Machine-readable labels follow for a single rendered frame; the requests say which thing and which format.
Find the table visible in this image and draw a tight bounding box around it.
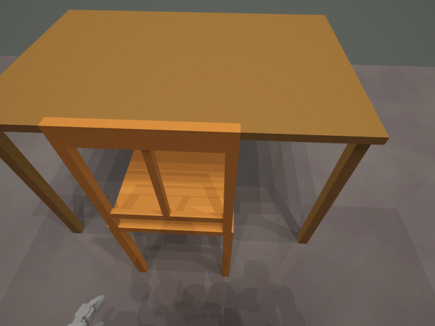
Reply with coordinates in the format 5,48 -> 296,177
0,10 -> 389,244

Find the robot left hand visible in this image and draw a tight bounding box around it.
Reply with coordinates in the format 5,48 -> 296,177
68,295 -> 105,326

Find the chair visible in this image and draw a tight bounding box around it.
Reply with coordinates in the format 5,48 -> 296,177
38,117 -> 241,276

